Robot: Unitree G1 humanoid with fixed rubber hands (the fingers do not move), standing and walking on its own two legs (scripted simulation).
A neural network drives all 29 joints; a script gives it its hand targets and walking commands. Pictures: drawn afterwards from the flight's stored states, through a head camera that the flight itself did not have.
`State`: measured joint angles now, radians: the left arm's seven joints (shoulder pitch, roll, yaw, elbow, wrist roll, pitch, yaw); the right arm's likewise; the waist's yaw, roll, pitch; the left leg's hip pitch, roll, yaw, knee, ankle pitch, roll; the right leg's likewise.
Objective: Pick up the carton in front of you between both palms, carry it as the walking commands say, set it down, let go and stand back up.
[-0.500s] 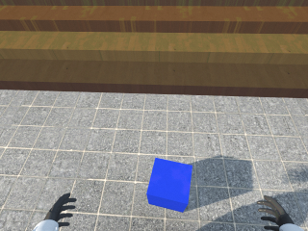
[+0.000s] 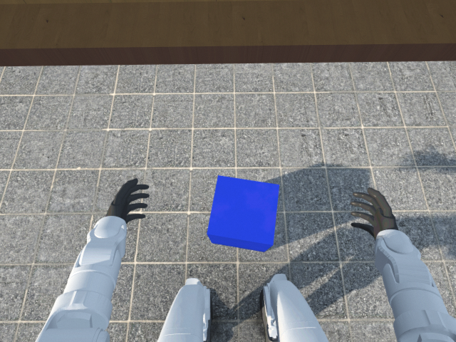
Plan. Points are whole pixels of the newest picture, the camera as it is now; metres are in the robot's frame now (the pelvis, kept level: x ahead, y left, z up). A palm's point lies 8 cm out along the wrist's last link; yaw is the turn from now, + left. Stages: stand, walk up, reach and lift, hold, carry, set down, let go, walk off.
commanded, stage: reach and lift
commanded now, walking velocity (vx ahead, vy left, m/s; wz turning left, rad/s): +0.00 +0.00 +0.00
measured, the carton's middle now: (242, 216) +0.42 -0.04 -0.58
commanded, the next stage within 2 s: none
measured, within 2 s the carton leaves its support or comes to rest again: neither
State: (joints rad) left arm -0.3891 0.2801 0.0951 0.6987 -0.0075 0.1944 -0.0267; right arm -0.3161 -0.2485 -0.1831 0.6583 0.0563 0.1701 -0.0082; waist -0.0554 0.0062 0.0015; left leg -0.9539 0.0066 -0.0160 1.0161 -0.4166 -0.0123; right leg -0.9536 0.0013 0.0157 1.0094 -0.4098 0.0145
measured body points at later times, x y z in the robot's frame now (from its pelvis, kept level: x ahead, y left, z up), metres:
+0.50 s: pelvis -0.06 +0.01 -0.07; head +0.24 +0.00 +0.28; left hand +0.50 +0.15 -0.17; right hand +0.41 -0.23 -0.17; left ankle +0.03 +0.13 -0.67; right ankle +0.03 -0.13 -0.67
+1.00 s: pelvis -0.07 +0.01 -0.25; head +0.28 +0.01 +0.04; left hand +0.47 +0.15 -0.41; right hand +0.40 -0.24 -0.40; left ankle +0.03 +0.13 -0.67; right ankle +0.03 -0.13 -0.67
